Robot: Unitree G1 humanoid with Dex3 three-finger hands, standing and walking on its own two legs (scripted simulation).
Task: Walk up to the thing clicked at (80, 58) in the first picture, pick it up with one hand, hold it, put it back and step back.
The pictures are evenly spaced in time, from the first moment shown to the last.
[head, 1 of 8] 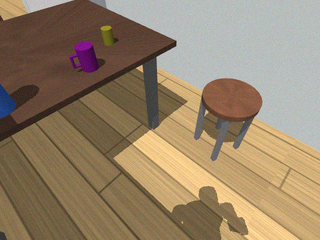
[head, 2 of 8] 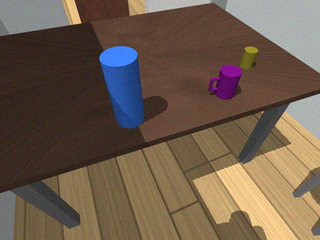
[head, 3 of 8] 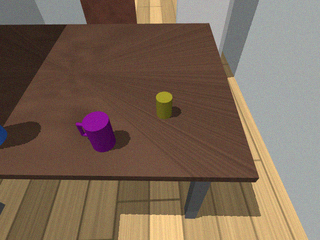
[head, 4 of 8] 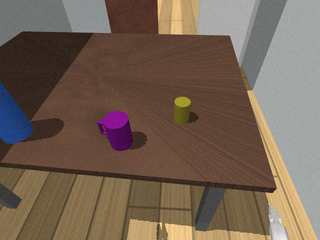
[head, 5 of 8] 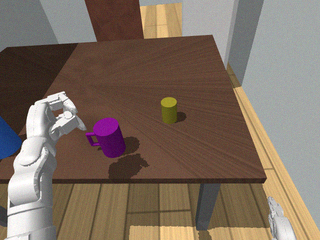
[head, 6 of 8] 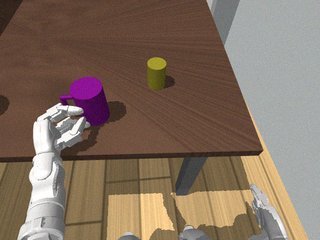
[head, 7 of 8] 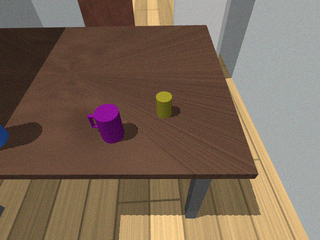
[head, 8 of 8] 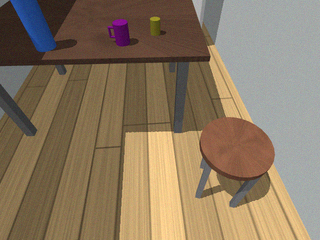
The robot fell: no
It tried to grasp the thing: yes
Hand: left
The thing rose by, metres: 0.01
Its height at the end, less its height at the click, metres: +0.00
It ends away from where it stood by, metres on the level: 0.04
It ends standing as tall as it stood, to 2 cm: yes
